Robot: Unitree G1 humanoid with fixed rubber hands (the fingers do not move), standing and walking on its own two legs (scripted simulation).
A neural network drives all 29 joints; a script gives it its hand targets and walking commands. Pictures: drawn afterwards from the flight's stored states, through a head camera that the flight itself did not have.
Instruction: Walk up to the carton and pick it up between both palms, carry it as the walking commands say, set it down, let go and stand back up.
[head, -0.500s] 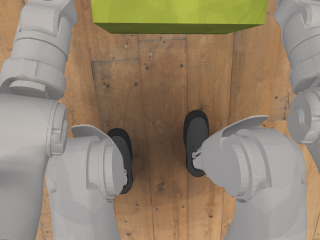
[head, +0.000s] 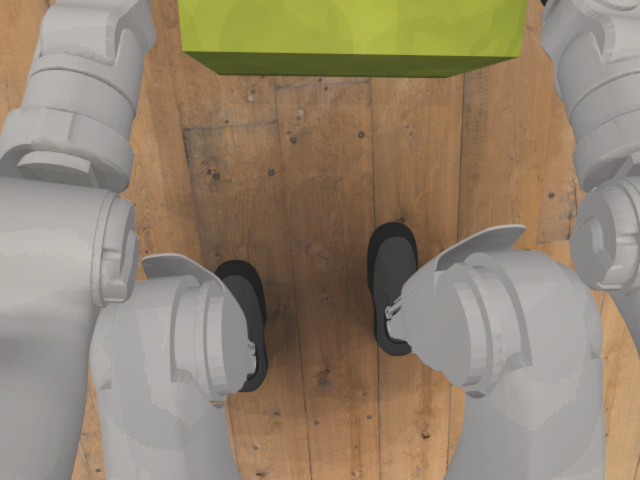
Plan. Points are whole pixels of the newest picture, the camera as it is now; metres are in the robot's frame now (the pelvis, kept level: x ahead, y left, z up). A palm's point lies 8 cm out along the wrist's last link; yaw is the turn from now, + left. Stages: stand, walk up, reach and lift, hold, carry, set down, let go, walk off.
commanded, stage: reach and lift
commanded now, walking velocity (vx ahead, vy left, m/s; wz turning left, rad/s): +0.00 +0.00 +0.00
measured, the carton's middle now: out of the picture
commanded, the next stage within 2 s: none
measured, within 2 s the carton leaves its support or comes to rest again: leaves its support in 0.32 s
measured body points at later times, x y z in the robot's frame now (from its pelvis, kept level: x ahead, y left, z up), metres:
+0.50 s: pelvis -0.01 +0.00 +0.01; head +0.35 -0.01 +0.25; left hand +0.58 +0.14 -0.15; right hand +0.53 -0.24 -0.15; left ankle +0.10 +0.11 -0.30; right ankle +0.13 -0.12 -0.30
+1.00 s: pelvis -0.02 +0.00 +0.03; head +0.35 -0.03 +0.27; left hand +0.58 +0.12 -0.11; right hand +0.53 -0.24 -0.11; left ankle +0.10 +0.12 -0.30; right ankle +0.13 -0.12 -0.30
